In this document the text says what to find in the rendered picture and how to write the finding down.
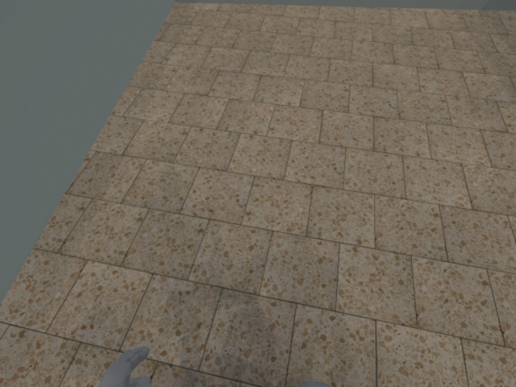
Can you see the left robot hand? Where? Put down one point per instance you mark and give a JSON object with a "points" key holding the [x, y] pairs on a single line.
{"points": [[118, 374]]}

